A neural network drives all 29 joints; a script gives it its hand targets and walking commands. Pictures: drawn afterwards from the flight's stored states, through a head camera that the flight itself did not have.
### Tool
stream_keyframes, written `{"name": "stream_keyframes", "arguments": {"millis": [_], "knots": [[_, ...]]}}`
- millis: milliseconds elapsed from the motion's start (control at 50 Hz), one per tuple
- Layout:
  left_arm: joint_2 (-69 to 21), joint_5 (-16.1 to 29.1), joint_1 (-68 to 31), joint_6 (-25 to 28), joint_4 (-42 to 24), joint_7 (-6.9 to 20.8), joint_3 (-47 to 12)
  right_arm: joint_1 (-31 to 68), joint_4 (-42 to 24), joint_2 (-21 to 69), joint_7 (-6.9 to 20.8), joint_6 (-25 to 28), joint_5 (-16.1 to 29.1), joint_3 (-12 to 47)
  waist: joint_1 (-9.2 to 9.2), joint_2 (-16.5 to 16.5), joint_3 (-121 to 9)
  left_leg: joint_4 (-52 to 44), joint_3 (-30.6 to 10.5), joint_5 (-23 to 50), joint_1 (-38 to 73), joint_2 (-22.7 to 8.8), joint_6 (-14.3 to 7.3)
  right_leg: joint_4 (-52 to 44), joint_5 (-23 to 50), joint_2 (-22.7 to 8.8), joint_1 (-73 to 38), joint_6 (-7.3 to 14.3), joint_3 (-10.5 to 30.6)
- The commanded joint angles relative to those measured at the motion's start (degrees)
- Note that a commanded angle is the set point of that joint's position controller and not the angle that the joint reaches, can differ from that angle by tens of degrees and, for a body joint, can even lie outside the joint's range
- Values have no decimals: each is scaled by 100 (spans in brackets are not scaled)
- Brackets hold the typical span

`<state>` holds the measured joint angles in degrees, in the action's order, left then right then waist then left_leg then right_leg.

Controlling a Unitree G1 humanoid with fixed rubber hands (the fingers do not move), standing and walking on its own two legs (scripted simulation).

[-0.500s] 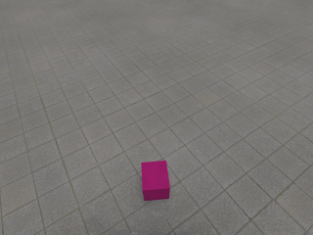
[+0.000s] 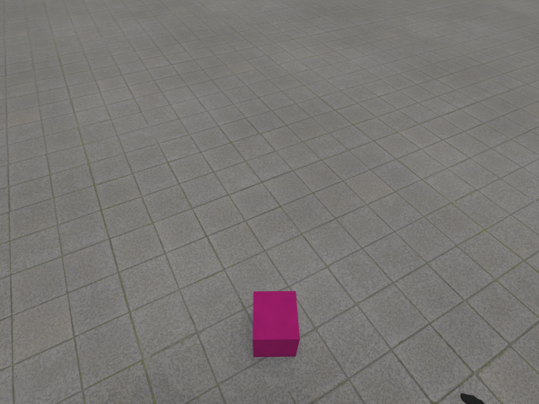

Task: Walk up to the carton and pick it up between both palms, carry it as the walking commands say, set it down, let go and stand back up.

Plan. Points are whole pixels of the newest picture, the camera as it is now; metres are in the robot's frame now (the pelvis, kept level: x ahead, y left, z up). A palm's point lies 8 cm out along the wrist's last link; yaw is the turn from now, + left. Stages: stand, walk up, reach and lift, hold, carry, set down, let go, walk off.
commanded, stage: walk up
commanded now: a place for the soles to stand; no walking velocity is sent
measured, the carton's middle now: (274, 324) +0.53 -0.02 -0.68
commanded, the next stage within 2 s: none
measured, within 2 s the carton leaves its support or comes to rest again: neither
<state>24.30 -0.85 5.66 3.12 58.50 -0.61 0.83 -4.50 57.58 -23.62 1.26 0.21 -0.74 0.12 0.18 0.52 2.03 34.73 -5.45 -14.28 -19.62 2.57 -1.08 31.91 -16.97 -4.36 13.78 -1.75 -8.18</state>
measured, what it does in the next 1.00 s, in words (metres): walks ahead: right foot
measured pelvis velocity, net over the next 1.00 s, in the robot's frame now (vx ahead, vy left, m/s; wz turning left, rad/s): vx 0.13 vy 0.00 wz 0.05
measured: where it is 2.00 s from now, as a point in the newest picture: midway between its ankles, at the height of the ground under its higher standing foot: outside the picture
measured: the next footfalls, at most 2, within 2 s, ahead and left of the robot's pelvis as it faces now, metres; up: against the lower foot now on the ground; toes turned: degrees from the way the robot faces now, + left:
right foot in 0.70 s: +0.20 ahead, -0.12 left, +0.00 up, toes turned +10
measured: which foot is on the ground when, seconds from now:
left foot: down 0.00-1.00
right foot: down 0.00-0.40, up 0.42-0.68, down 0.70-1.00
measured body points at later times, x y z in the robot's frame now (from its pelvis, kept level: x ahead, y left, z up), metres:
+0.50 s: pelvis +0.07 +0.02 -0.01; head +0.08 +0.04 +0.44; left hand +0.10 +0.37 -0.12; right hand +0.19 -0.31 -0.09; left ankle +0.09 +0.13 -0.73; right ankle +0.02 -0.12 -0.68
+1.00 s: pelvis +0.13 +0.00 +0.00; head +0.15 +0.00 +0.45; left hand +0.25 +0.31 -0.11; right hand +0.25 -0.31 -0.12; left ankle +0.09 +0.13 -0.73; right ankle +0.20 -0.12 -0.73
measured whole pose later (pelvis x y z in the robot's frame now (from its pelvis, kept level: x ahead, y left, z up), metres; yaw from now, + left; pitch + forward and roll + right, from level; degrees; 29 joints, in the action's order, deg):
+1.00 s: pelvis +0.13 +0.00 +0.00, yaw +3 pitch -2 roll +1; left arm 21.8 0.4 2.2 0.8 56.0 0.5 0.2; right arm -5.1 59.2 -21.9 -0.5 1.8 0.1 0.0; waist 0.0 -0.9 4.5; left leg 31.8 1.1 -19.8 -10.2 0.0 0.7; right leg 33.2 -11.3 -2.5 20.1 -0.6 -0.1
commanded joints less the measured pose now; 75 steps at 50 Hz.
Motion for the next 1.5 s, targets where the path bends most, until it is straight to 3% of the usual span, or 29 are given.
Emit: {"name": "stream_keyframes", "arguments": {"millis": [0, 160, 180, 200, 220, 240, 260, 300, 320, 360, 380, 400, 420, 440, 460, 500, 580, 620, 660, 680, 700, 720, 740, 780, 820, 940, 1220, 1460, 1480], "knots": [[1162, 8, -262, 85, -214, -27, 232, 252, -249, -1189, -35, 62, 2, -255, -3, 183, -492, -941, -990, 636, 47, -642, -373, -729, 235, -442, -485, 384, 797], [1111, 7, -247, 59, -130, -31, 221, 310, -263, -1117, -39, 19, -1, -255, -3, 177, -510, -1156, -994, 695, 210, -654, -324, -895, 290, -451, -688, 372, 720], [1334, 4, 154, 104, -342, 97, 409, -45, -398, -1241, 85, 103, 40, -417, 91, -263, -810, -1095, -1115, -1660, -25, -494, -620, -824, -1809, -321, -1010, 596, 827], [1498, -57, 336, 110, -342, 128, 483, 64, -436, -1393, 138, 114, 3, -489, 222, -278, -435, -952, -977, -2276, -629, -479, -559, -982, -2646, -602, -1037, 760, 1181], [1595, -89, 720, 120, -324, 120, 556, 378, -612, -1290, 166, 121, -21, -494, 445, -389, 8, -534, -568, -1960, -1464, -343, -408, -1355, -2984, -991, -1383, 976, 1590], [1726, -108, 1046, 155, -312, 90, 624, 581, -738, -1069, 181, 150, -20, -451, 610, -796, 282, 345, 109, -1152, -2110, -128, -260, -1939, -3018, -1569, -1849, 1280, 2226], [1770, -129, 1081, 191, -427, 72, 649, 650, -842, -986, 184, 193, -38, -452, 624, -812, 512, 918, 269, -808, -2303, -382, -167, -2271, -2427, -2110, -1784, 1593, 2632], [1768, -143, 802, 229, -651, 107, 663, 335, -865, -1234, 252, 284, -19, -533, 375, -516, 435, 826, 170, -1075, -1869, -700, -111, -2113, -1640, -2099, -1401, 1648, 2211], [1794, -168, 571, 228, -796, 141, 671, 128, -881, -1199, 301, 311, -2, -545, 193, -811, 345, 341, 105, -1127, -1272, -845, -158, -1970, -1642, -1979, -957, 1517, 1840], [1503, -143, -80, 129, -1020, 224, 539, -821, -519, -1050, 285, 380, -16, -649, -450, -720, 208, -604, 704, -259, 826, -306, -172, -912, -1261, -1043, 460, 1046, 586], [1119, -120, 68, 59, -1090, 226, 431, -1264, -374, -1274, 181, 414, -87, -733, -588, 53, -7, -735, 414, -482, 1875, -90, -196, 310, -1123, -566, 1314, 754, 142], [787, -42, 98, 30, -1274, 233, 370, -1610, -482, -1958, 81, 461, -169, -892, -736, 1736, -6, -1852, -2359, -2012, 2486, -1426, -791, 2391, -1394, 145, 2805, 388, -147], [1113, -76, 238, 15, -1316, 189, 449, -1703, -625, -2188, 34, 488, -79, -927, -620, 1310, -24, -2152, -3646, -1506, 2354, -2188, -1437, 3128, -1776, 219, 3068, 324, 840], [1304, -18, 413, 7, -1199, 146, 481, -1434, -752, -1883, -19, 480, 57, -861, -409, 470, 100, -1891, -3242, -642, 1976, -2313, -1626, 3325, -1510, -13, 2905, 315, 1210], [1258, 37, 711, -9, -1134, 134, 473, -1254, -906, -1697, -67, 483, 97, -806, -246, 233, 94, -1601, -2545, -18, 1850, -2166, -1591, 3230, -1209, -144, 2735, 338, 1343], [1205, -5, 1095, -33, -1091, 129, 462, -1010, -1020, -1536, -136, 482, 58, -717, -48, 435, 19, -1303, -1391, 1344, 1439, -1859, -1336, 2596, -978, -271, 2150, 273, 1248], [935, 70, 1147, -142, -994, 119, 399, -591, -1070, -1383, -192, 451, 46, -564, 83, 826, -9, -786, -237, 3450, 204, -1574, -1085, 1403, -175, -44, 659, 268, 823], [934, 75, 1095, -177, -908, 91, 408, -490, -1062, -1450, -199, 374, 103, -569, 86, 894, -237, -452, -166, 2950, -46, -1484, -940, 1042, 457, 166, 130, 382, 661], [1025, 31, 1052, -188, -836, 90, 447, -281, -1097, -1341, -209, 260, 126, -521, 175, 552, -311, -27, -81, 1545, -323, -1231, -658, 401, 931, 258, -345, 463, 742], [1158, -5, 918, -167, -903, 83, 447, -348, -1091, -1192, -213, 224, 143, -457, 176, 206, -325, 145, -10, 792, -603, -1106, -464, 111, 1368, -34, -561, 564, 1077], [1300, 2, 798, -121, -981, 67, 440, -538, -1045, -1008, -208, 189, 151, -390, 100, -345, -390, 541, 253, -119, -713, -757, -268, -490, 1363, -762, -546, 705, 1991], [1466, 53, 482, -97, -1019, 71, 399, -668, -849, -944, -237, 139, 186, -372, -25, -780, -684, 974, 527, -929, 69, -356, -83, -894, 1147, -1385, 132, 1294, 2862], [1435, 60, 185, -110, -1002, 73, 366, -819, -616, -1036, -252, 104, 183, -395, -89, -866, -621, 850, 424, -1305, 461, -367, -91, -920, 938, -1435, 447, 1444, 3030], [1232, 79, -122, -174, -906, 52, 233, -841, -355, -1067, -246, 141, 119, -374, -207, -858, -402, -40, 287, -795, 667, -497, -99, -685, 916, -984, 678, 987, 2355], [1070, 97, -122, -216, -743, 63, 203, -402, -302, -1232, -233, 195, 67, -375, -16, -552, -221, -552, -83, -285, 353, -749, -194, -401, 749, -478, 364, 557, 1831], [1002, 129, -380, -164, -429, 72, 203, -44, -5, -1077, -219, 237, 96, -278, 53, -426, -551, -929, 161, 462, 563, -734, -98, -514, 1711, -485, -344, 567, 1728], [906, 114, -546, -174, 38, 110, 171, 423, 234, -1039, -163, 211, 52, -296, 102, 29, -466, -1653, 186, 597, 988, -973, -85, -910, 1697, -293, -491, 402, 1469], [908, 78, -405, -165, 193, 97, 162, 485, 249, -1057, -145, 134, 32, -359, 79, -54, -384, -1708, 267, 464, 1208, -1005, -111, -1064, 1625, -248, -363, 354, 1540], [1158, 41, -424, -250, 43, 111, 233, 361, 179, -1355, -170, 106, 59, -469, 20, -189, -95, -1413, 278, 1027, 1058, -1028, -120, -744, 2369, -208, -90, 468, 1513]]}}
